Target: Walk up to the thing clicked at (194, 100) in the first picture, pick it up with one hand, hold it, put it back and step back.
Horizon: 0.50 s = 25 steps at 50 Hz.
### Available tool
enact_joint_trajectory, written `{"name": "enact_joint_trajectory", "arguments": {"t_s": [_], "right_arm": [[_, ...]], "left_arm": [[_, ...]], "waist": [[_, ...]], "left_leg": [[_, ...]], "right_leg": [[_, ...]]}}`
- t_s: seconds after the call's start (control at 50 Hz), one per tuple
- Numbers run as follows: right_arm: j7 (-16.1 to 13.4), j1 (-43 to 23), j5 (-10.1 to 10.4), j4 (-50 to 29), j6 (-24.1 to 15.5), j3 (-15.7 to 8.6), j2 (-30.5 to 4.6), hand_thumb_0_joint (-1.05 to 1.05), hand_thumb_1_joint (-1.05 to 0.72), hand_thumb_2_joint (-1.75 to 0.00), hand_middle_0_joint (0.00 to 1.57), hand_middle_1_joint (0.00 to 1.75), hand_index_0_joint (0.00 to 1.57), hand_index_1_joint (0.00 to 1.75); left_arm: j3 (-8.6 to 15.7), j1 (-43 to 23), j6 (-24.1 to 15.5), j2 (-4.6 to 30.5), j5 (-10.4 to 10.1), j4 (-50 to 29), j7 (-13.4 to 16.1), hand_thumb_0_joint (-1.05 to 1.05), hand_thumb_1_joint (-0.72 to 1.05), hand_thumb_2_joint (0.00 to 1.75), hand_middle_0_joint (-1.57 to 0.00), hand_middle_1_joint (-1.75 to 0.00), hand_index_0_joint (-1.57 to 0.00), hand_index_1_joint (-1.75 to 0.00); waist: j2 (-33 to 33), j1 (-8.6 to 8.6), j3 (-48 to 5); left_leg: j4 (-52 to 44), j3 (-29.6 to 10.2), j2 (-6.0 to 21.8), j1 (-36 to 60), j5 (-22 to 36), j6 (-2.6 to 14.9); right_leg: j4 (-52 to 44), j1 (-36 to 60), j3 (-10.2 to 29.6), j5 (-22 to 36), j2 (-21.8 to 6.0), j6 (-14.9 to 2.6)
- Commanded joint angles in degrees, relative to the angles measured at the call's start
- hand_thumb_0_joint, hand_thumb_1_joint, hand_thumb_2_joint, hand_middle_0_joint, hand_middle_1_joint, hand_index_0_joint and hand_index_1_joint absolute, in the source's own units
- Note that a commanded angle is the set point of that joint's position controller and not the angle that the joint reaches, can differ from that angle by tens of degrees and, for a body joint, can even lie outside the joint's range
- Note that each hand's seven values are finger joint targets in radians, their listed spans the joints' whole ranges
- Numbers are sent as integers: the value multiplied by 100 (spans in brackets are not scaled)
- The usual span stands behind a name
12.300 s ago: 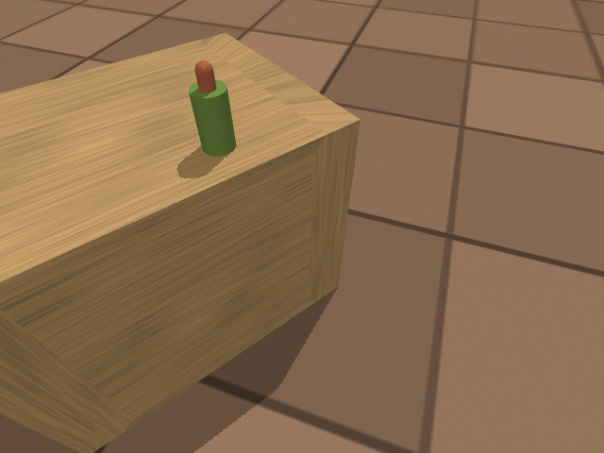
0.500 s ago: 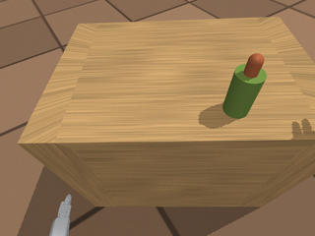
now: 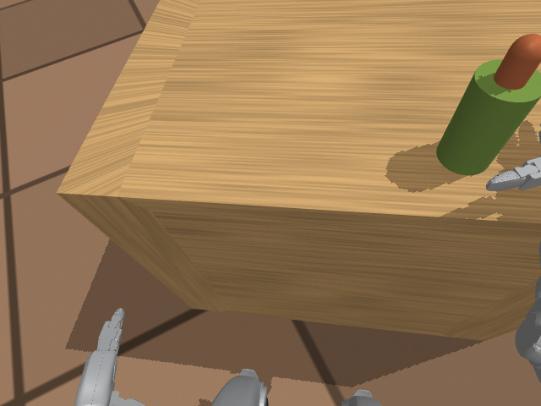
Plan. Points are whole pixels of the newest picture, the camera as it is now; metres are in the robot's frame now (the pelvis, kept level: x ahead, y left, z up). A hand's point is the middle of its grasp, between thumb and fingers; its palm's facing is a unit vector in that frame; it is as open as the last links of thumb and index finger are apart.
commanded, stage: close in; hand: right
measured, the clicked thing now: (492, 107) +0.50 -0.22 +0.13
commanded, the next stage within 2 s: rest palm in 0.28 s
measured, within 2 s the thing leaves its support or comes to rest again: leaves its support in 1.58 s
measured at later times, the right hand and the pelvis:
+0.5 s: hand (487, 132) +0.49 -0.22 +0.10, palm faces +0.20 +0.98 +0.03, open 17.6 cm; pelvis +0.00 +0.00 +0.00, yaw +0 degrees
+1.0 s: hand (487, 118) +0.50 -0.22 +0.11, palm faces +0.20 +0.98 +0.00, open 14.3 cm; pelvis +0.01 +0.00 +0.00, yaw +0 degrees
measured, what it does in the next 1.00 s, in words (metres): stands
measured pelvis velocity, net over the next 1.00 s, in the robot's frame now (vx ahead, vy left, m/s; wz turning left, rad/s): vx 0.01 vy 0.00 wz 0.00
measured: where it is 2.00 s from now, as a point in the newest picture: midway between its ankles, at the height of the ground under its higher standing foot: outside the picture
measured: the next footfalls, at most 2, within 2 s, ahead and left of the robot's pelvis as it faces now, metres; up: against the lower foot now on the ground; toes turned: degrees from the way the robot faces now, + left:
none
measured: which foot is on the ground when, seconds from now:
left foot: down 0.00-1.00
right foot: down 0.00-1.00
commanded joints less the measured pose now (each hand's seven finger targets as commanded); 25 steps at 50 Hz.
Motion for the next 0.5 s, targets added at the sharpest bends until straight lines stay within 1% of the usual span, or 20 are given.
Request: {"name": "enact_joint_trajectory", "arguments": {"t_s": [0.0,0.02,0.04,0.06,0.08,0.1,0.12,0.16,0.2,0.22,0.26,0.28,0.32,0.34,0.36,0.38,0.42,0.44,0.46,0.48], "right_arm": [[-304,-2115,-21,-1135,-331,2,-1649,0,58,-5,3,5,4,5],[-324,-1498,-22,-430,-218,142,-1253,0,59,-5,3,5,4,5],[-357,-1309,-7,-174,-184,117,-1145,0,58,-5,3,5,4,5],[-386,-1495,-53,-482,-201,132,-1222,0,58,-5,3,5,4,5],[-420,-2141,-99,-1319,-267,8,-1636,0,57,-4,4,5,4,5],[-423,-2251,-131,-1286,-265,79,-1553,0,58,-4,4,5,4,5],[-384,-2168,-104,-1065,-255,262,-1128,0,59,-5,3,5,4,5],[-380,-1999,-43,-816,-267,404,-755,0,58,-6,3,5,3,5],[-407,-2269,-53,-1358,-328,338,-1008,0,59,-6,2,5,3,5],[-418,-2621,-55,-1774,-344,350,-1054,0,60,-6,2,5,3,5],[-436,-2850,7,-2182,-312,479,-889,0,58,-5,2,5,3,5],[-477,-2822,9,-2138,-284,474,-922,0,59,-6,2,5,3,5],[-579,-2424,10,-1731,-168,402,-806,0,57,-5,3,5,3,5],[-640,-2599,-7,-2015,-176,418,-864,0,58,-5,3,5,3,5],[-713,-2679,-35,-1851,-163,486,-720,0,57,-5,3,5,3,5],[-776,-2656,-72,-1747,-162,537,-606,0,50,-7,4,5,4,5],[-867,-2528,-115,-1625,-189,530,-550,0,52,-4,6,3,6,4],[-913,-2530,-154,-1781,-212,471,-673,0,53,-2,7,3,6,3],[-934,-2420,-203,-1668,-201,491,-681,0,53,-3,6,3,6,3],[-974,-2262,-215,-1648,-193,488,-689,0,56,0,14,3,13,3]], "left_arm": [[395,422,-201,724,-52,-1051,-25,0,-55,4,-6,-6,-6,-6],[250,804,-112,539,-65,-762,-101,0,-55,4,-6,-6,-6,-6],[314,779,-68,624,-74,-811,-165,0,-55,4,-6,-6,-6,-6],[482,424,-80,781,-78,-1170,-189,0,-55,4,-6,-6,-6,-6],[575,354,-92,832,-89,-1401,-208,0,-54,3,-6,-6,-7,-5],[535,300,-91,769,-75,-1449,-240,0,-53,3,-6,-6,-7,-5],[565,502,-88,723,-60,-1293,-277,0,-53,3,-6,-6,-7,-5],[494,470,-140,543,-102,-1245,-338,0,-53,3,-6,-6,-7,-5],[670,286,-182,713,-111,-1588,-335,0,-54,4,-6,-6,-6,-5],[849,295,-180,901,-106,-1774,-317,0,-54,4,-6,-6,-6,-5],[839,430,-173,884,-127,-1839,-318,0,-55,4,-5,-6,-6,-6],[728,561,-149,747,-140,-1654,-324,0,-55,5,-5,-6,-6,-6],[820,636,-112,851,-164,-1590,-327,0,-55,5,-5,-6,-5,-6],[775,509,-100,820,-173,-1668,-336,0,-55,5,-5,-5,-5,-6],[554,443,-90,605,-174,-1665,-349,0,-55,5,-5,-5,-5,-5],[599,443,-68,582,-162,-1449,-348,0,-61,10,-5,-4,-3,-7],[489,448,-47,493,-143,-1415,-383,0,-61,10,-5,-4,-3,-7],[547,248,-52,568,-145,-1614,-379,0,-61,10,-5,-4,-3,-7],[721,440,-25,686,-128,-1494,-371,0,-61,10,-5,-4,-3,-7],[706,416,-2,717,-126,-1553,-383,0,-58,7,-6,-5,-4,-6]], "waist": [[-1066,-321,-3083],[-832,-208,-2332],[-634,-153,-1937],[-489,-157,-2035],[-785,-231,-2331],[-848,-187,-2245],[-732,-74,-1985],[-457,-26,-1570],[-596,-91,-2129],[-595,-17,-2679],[-849,-79,-3026],[-975,-130,-3051],[-749,-140,-2948],[-850,-173,-3025],[-834,-181,-2797],[-863,-199,-2585],[-737,-245,-2450],[-762,-321,-2668],[-767,-254,-2705],[-718,-334,-2588]], "left_leg": [[-414,271,-203,1796,1951,243],[-452,285,-206,1594,1851,251],[-509,276,-188,1487,1750,239],[-516,252,-165,1520,1714,217],[-509,212,-152,1528,1638,218],[-497,195,-149,1431,1490,229],[-494,217,-161,1213,1330,234],[-497,233,-161,1029,1026,227],[-477,163,-124,1246,1112,222],[-435,152,-125,1378,1298,216],[-385,187,-131,1482,1518,231],[-354,176,-127,1517,1635,233],[-396,200,-137,1600,1688,224],[-414,178,-121,1640,1708,226],[-435,179,-133,1526,1583,228],[-433,177,-130,1387,1474,241],[-456,169,-132,1509,1496,240],[-451,147,-121,1654,1612,233],[-414,161,-132,1666,1721,241],[-444,169,-135,1753,1670,236]], "right_leg": [[-658,1837,-74,2889,182,-55],[-727,1467,-72,2762,181,-62],[-799,1177,-78,2499,186,-95],[-820,1094,-91,2257,177,-138],[-828,1327,-132,2148,166,-147],[-822,1344,-156,1972,160,-152],[-809,1280,-141,1787,150,-167],[-813,1013,-124,1427,151,-205],[-761,1211,-162,1460,172,-219],[-704,1467,-143,1628,176,-222],[-681,1837,-139,1943,185,-174],[-636,1870,-152,2086,195,-158],[-656,1720,-142,2138,228,-166],[-674,1727,-152,2144,219,-164],[-708,1637,-160,2045,211,-160],[-713,1545,-163,1957,208,-153],[-735,1378,-180,1932,226,-159],[-715,1467,-203,2028,235,-161],[-702,1504,-208,2160,233,-149],[-740,1411,-220,2076,247,-155]]}}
